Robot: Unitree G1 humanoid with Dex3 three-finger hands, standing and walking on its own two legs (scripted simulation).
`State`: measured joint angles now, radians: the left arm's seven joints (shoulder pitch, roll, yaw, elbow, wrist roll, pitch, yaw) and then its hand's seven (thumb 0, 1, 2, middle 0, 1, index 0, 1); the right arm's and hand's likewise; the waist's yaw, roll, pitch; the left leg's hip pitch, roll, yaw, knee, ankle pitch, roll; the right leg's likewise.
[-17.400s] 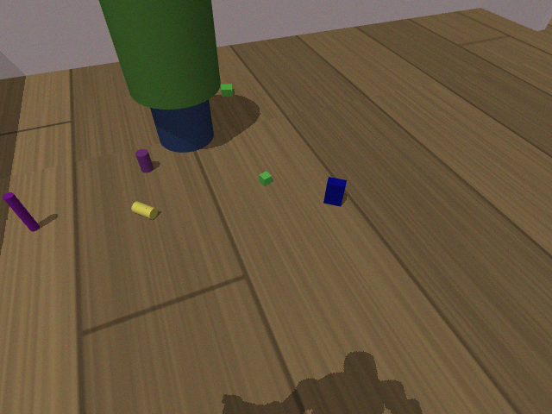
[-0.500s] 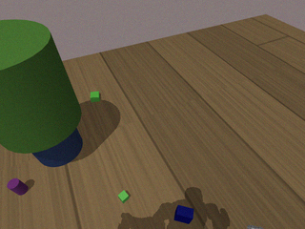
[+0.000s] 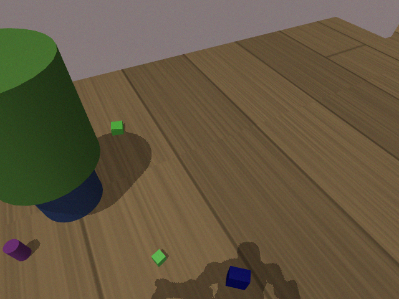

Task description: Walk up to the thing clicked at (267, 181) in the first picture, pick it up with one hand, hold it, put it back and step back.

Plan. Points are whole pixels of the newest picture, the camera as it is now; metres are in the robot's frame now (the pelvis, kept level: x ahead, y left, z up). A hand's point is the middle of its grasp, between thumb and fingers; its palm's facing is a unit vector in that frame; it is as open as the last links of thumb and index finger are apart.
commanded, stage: walk up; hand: left
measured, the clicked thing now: (159, 258) +0.44 +0.20 -0.76
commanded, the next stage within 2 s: stand in 0.32 s
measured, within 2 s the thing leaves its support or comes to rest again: neither
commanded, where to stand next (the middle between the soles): +0.03 +0.00 m, yaw +0 degrees
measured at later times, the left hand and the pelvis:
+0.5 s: hand out of the picture +0.08 +0.26 -0.16, palm faces -0.01 -0.94 -0.33, open 7.4 cm; pelvis +0.00 +0.01 +0.00, yaw +0 degrees
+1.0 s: hand out of the picture +0.08 +0.26 -0.16, palm faces -0.02 -0.94 -0.34, open 7.4 cm; pelvis +0.01 +0.00 +0.00, yaw +0 degrees
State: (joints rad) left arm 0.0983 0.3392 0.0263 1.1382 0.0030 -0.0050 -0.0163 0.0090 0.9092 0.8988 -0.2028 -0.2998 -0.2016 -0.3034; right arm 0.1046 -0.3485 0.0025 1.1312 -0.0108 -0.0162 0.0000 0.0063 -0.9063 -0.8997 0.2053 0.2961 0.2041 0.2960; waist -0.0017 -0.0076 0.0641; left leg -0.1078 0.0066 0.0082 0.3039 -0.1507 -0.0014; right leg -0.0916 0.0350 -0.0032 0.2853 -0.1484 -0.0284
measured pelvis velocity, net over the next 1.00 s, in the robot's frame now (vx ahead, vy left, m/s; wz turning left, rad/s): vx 0.01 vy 0.00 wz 0.01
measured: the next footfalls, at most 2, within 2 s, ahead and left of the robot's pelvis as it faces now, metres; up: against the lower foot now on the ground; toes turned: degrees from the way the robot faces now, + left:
none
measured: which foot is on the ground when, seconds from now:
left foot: down 0.00-1.00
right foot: down 0.00-1.00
